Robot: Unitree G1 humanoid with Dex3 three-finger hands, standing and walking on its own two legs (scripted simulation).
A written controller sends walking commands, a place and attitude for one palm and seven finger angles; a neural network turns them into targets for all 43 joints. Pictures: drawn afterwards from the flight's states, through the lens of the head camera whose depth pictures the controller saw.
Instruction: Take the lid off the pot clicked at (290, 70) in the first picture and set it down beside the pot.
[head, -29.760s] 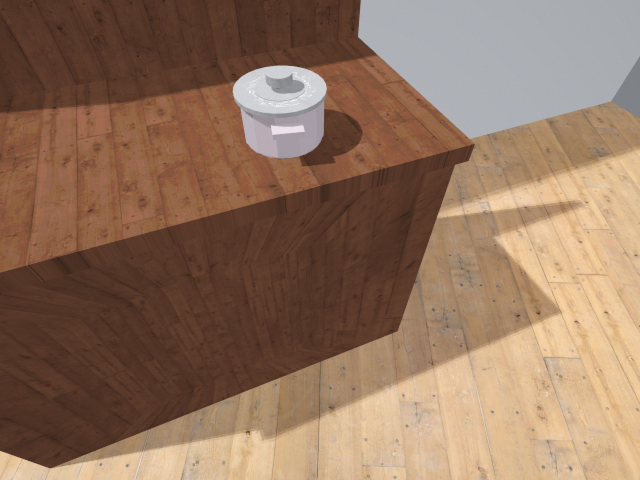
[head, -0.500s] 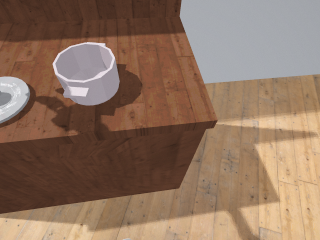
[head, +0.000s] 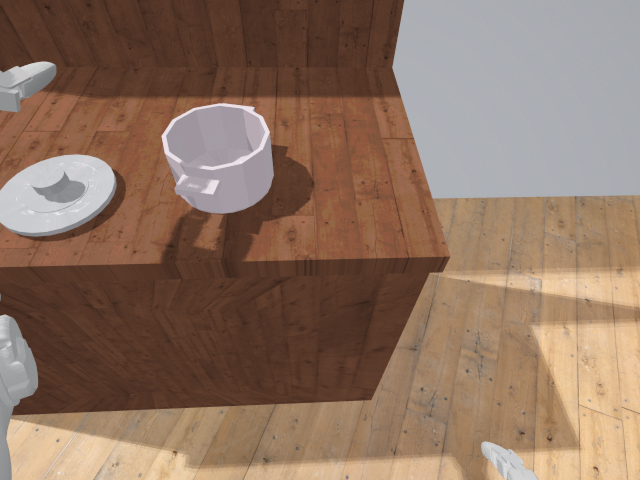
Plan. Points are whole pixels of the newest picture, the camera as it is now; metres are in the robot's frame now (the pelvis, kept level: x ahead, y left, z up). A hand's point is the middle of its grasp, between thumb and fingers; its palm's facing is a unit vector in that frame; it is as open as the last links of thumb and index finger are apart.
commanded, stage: draw the hand back to the body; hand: left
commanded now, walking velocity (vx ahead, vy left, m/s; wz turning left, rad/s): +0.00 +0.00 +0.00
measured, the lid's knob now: (49, 180) +0.48 +0.41 +0.08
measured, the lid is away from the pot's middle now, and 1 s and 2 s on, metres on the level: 0.24 0.24 0.24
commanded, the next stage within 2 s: step back with the hand held close in 1.56 s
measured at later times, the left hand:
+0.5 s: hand out of the picture +0.35 +0.29 +0.29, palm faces +0.59 -0.78 -0.21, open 9.0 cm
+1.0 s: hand out of the picture +0.26 +0.24 +0.28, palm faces +0.54 -0.81 -0.23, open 7.5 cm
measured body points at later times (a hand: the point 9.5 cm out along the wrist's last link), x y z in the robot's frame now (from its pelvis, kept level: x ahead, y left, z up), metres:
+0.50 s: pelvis +0.01 -0.03 +0.01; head +0.01 -0.04 +0.46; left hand +0.31 +0.33 +0.30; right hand +0.16 -0.28 -0.10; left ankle +0.03 +0.11 -0.74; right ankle -0.06 -0.14 -0.74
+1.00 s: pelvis +0.01 -0.03 +0.01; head -0.01 -0.05 +0.46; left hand +0.23 +0.29 +0.29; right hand +0.20 -0.26 -0.08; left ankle +0.03 +0.11 -0.74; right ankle -0.06 -0.14 -0.74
